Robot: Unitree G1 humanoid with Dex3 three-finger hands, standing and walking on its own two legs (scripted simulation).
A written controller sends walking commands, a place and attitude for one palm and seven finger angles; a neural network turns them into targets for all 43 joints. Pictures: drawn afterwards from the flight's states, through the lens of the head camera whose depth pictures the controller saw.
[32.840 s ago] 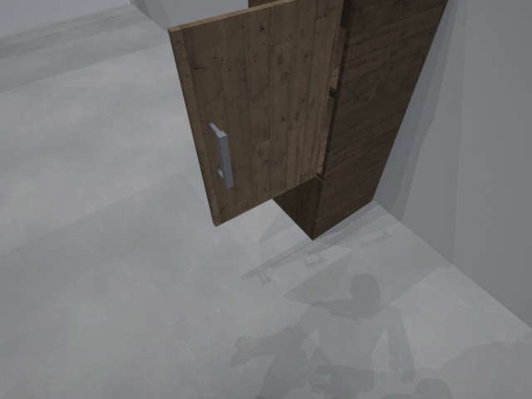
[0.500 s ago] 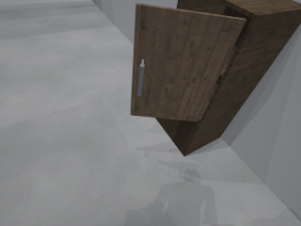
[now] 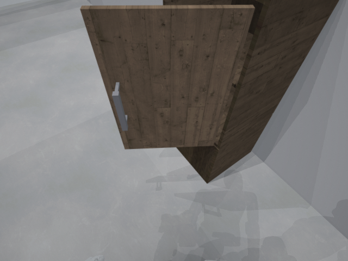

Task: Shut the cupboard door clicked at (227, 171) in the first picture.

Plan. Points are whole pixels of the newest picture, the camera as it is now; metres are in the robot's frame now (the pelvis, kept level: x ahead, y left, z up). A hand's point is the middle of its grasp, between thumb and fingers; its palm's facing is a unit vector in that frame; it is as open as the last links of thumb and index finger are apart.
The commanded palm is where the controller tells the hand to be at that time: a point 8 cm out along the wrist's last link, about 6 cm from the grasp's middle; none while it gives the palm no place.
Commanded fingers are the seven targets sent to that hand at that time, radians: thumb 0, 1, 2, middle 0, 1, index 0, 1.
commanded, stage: take the last steps up to it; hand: left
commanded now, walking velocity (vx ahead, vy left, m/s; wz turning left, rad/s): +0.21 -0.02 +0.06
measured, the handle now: (121, 108) +0.57 +0.18 -0.04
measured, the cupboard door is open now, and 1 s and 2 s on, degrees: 58 58 58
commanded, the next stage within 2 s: come to a stop and stand still in 0.14 s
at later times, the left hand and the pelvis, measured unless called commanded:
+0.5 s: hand out of the picture +0.13 +0.16 -0.17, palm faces +0.08 -0.98 -0.19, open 7.4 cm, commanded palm none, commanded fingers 0.00 0.90 0.90 -0.20 -0.30 -0.20 -0.30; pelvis +0.13 -0.02 +0.01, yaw +2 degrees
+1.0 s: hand (94, 257) +0.16 +0.21 -0.16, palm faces +0.03 -0.97 -0.26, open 7.4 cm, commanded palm none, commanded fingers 0.00 0.90 0.90 -0.20 -0.30 -0.20 -0.30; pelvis +0.10 +0.01 +0.00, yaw +1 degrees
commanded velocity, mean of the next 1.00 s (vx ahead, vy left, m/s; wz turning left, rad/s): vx -0.06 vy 0.02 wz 0.01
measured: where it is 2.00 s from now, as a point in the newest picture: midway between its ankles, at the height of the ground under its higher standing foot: outside the picture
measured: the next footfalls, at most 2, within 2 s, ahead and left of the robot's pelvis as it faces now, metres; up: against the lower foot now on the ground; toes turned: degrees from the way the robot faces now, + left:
left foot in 0.24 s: +0.18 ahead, +0.10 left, +0.00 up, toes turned +9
right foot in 0.46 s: +0.17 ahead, -0.15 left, +0.00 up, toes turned +1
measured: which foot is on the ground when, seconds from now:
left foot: up 0.00-0.22, down 0.24-0.58, up 0.60-0.82, down 0.84-1.00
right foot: down 0.00-0.26, up 0.28-0.44, down 0.46-1.00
